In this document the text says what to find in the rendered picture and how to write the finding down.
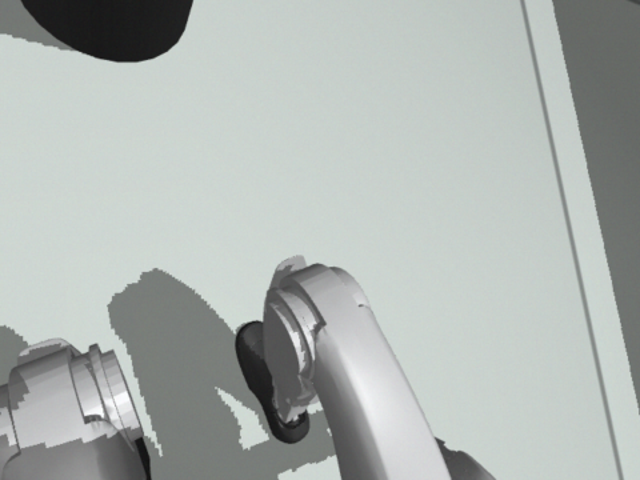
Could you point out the right robot foot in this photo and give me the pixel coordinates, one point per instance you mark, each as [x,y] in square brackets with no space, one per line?
[250,354]

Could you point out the left robot foot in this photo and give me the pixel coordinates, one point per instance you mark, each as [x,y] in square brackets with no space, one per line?
[144,456]

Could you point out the right robot hand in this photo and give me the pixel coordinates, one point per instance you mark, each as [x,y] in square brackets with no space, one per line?
[462,466]

